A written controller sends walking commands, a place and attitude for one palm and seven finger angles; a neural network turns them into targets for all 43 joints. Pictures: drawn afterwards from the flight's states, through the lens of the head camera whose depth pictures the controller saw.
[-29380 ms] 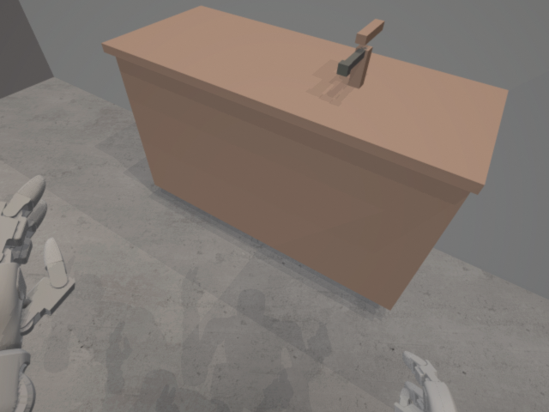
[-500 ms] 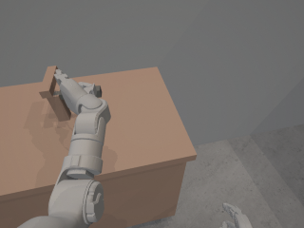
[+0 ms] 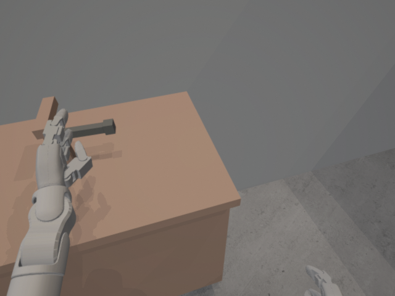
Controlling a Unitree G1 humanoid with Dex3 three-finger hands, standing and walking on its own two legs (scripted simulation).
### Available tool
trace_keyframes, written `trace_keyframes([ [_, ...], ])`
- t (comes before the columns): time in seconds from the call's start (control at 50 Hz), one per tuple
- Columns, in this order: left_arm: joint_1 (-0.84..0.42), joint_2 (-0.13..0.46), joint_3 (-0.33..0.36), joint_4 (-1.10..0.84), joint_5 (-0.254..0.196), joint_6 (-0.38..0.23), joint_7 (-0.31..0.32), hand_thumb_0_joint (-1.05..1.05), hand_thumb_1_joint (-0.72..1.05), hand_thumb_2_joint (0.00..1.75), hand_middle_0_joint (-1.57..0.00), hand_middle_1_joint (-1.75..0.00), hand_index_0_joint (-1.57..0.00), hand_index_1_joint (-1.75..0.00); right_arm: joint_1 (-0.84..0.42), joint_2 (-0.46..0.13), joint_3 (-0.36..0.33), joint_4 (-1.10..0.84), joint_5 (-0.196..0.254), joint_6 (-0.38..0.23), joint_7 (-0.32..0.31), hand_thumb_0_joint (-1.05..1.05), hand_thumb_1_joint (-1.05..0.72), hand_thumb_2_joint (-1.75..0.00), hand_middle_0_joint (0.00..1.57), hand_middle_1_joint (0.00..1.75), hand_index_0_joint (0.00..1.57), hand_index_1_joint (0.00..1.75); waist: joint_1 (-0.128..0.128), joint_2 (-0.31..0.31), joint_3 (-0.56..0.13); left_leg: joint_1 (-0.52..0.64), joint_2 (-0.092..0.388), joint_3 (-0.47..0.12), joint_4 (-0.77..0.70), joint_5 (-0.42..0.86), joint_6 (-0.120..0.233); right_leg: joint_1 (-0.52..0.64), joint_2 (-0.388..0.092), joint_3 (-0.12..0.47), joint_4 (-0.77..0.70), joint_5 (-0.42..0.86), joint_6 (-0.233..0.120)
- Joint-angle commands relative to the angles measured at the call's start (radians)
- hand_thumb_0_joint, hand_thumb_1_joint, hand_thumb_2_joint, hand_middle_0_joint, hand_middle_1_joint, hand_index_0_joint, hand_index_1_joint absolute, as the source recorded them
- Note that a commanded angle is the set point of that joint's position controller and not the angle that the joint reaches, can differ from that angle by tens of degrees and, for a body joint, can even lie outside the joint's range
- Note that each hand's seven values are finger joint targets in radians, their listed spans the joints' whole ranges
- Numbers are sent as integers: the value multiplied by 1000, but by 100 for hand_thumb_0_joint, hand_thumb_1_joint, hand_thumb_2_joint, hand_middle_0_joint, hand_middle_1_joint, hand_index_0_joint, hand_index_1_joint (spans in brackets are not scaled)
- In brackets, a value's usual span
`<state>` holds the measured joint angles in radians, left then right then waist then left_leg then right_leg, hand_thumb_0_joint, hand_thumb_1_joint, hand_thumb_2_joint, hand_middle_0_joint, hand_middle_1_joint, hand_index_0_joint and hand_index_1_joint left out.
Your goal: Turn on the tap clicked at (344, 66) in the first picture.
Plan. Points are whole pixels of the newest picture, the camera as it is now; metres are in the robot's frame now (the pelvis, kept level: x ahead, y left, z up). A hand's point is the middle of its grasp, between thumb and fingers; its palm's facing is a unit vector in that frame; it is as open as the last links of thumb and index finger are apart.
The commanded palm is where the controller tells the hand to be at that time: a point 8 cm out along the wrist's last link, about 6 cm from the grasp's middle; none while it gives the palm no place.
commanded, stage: draw the hand back beside the body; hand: left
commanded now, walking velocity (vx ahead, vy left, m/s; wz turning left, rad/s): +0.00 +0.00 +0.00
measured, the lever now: (109, 126) +0.48 +0.26 +0.10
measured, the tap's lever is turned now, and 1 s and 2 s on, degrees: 86 86 86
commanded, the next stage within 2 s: step back with the hand held close in 1.10 s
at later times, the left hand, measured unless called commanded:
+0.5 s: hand (56, 193) +0.24 +0.25 +0.16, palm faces +0.36 -0.89 -0.26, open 7.6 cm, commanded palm +0.20 +0.29 +0.17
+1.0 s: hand (23, 225) +0.18 +0.28 +0.15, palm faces +0.45 -0.83 -0.33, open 7.4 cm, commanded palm +0.14 +0.32 +0.17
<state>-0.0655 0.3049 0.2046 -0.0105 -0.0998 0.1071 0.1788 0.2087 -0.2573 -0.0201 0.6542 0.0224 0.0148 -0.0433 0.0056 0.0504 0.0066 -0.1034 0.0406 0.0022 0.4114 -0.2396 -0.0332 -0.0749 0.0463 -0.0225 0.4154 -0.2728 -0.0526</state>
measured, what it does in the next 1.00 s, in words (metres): stands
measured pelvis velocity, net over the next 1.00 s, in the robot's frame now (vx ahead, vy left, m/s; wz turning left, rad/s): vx -0.01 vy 0.03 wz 0.03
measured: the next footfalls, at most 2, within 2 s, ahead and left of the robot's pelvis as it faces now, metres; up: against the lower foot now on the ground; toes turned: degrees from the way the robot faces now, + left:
none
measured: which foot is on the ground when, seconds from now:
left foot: down 0.00-1.00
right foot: down 0.00-1.00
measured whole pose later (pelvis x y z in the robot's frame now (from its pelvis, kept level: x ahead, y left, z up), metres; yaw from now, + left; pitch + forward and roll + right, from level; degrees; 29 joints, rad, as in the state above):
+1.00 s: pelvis -0.01 +0.03 +0.00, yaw +2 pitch -5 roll -1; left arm 0.44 0.32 0.26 -0.37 -0.08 -0.09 0.13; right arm 0.18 -0.22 0.00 0.65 0.00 -0.06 -0.04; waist 0.07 0.06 0.02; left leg -0.11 0.00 -0.02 0.44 -0.24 0.00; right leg -0.05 0.01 -0.04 0.39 -0.26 -0.01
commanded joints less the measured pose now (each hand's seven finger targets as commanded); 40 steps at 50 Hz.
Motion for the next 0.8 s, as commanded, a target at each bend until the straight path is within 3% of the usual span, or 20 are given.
trace_keyframes([
  [0.0,-389,168,-8,-282,28,-197,-18,0,90,90,-17,-21,-17,-21,-170,-82,-20,-138,-3,-93,-3,0,-90,-90,20,30,20,30,-3,-1,-124,104,-47,21,-29,177,76,-48,-43,23,-99,275,39],
  [0.04,-361,132,-42,-241,28,-215,-24,0,90,90,-17,-22,-17,-22,-170,-82,-17,-131,-1,-97,-5,0,-90,-90,20,30,20,30,-6,-40,-93,100,-47,14,-41,130,78,-71,-41,19,-110,210,39],
  [0.08,-309,150,-20,-199,26,-227,-29,0,90,90,-17,-22,-17,-22,-177,-86,-17,-129,0,-93,-8,0,-90,-90,20,30,20,30,1,-84,-76,77,-49,14,-49,99,82,-68,-44,23,-124,168,42],
  [0.12,-265,151,-8,-206,26,-243,-34,0,90,90,-18,-23,-18,-23,-181,-80,-14,-133,-1,-88,-8,0,-90,-90,20,30,20,30,7,-54,-90,78,-47,11,-62,90,79,-51,-48,19,-123,145,39],
  [0.18,-194,199,59,-251,22,-258,-38,0,90,90,-18,-24,-18,-24,-190,-76,-11,-144,-8,-82,-7,0,-90,-90,20,30,20,30,29,-61,-142,76,-47,9,-66,137,77,7,-49,16,-114,206,36],
  [0.2,-160,232,97,-256,22,-261,-39,0,90,90,-18,-24,-18,-24,-188,-79,-12,-142,-8,-79,-7,0,-90,-90,20,30,20,30,34,-42,-133,70,-44,3,-71,144,72,13,-46,13,-118,207,32],
  [0.22,-131,195,73,-264,18,-261,-46,0,90,90,-18,-24,-18,-24,-194,-67,-7,-154,-8,-76,-6,0,-90,-90,20,30,20,30,33,-27,-120,65,-42,10,-71,145,72,13,-49,13,-113,211,34],
  [0.3,-52,238,132,-361,19,-267,-49,0,90,90,-19,-26,-19,-26,-188,-65,-8,-162,-14,-77,-2,0,-90,-90,20,30,20,30,44,33,-133,71,-38,4,-66,193,63,32,-45,9,-111,255,25],
  [0.32,-26,192,94,-365,18,-265,-53,0,90,90,-19,-26,-19,-26,-188,-58,-4,-169,-14,-78,0,0,-90,-90,20,30,20,30,37,29,-106,67,-33,5,-67,188,63,17,-47,5,-107,247,26],
  [0.34,-8,199,103,-370,15,-263,-53,0,90,90,-19,-26,-19,-26,-189,-61,-6,-171,-15,-80,0,0,-90,-90,20,30,20,30,38,-4,-104,67,-32,6,-64,184,65,11,-45,5,-113,245,28],
  [0.42,57,172,84,-407,17,-263,-55,0,90,90,-19,-27,-19,-27,-187,-64,-7,-171,-15,-88,-1,0,-90,-90,20,30,20,30,32,-8,-72,64,-28,-1,-67,172,64,-13,-44,-1,-113,215,28],
  [0.56,159,174,95,-490,25,-272,-46,0,90,90,-20,-29,-20,-29,-182,-71,-13,-167,-19,-107,-2,0,-90,-90,20,30,20,30,37,12,-71,66,-27,-18,-64,170,59,-15,-43,-6,-106,190,23],
  [0.7,331,211,161,-576,26,-279,-40,0,90,90,-20,-30,-20,-30,-165,-75,-19,-168,-22,-120,2,0,-90,-90,20,30,20,30,50,26,-82,47,-24,-30,-51,224,51,7,-43,-10,-89,231,19],
  [0.72,356,191,148,-583,27,-279,-41,0,90,90,-20,-30,-20,-30,-162,-70,-18,-170,-22,-121,2,0,-90,-90,20,30,20,30,48,38,-82,46,-22,-29,-47,233,50,4,-45,-11,-82,234,18],
  [0.78,426,196,168,-590,20,-273,-43,0,90,90,-20,-30,-20,-30,-160,-72,-22,-177,-21,-122,5,0,-90,-90,20,30,20,30,52,5,-58,29,-20,-23,-36,228,53,-8,-47,-12,-82,243,22],
])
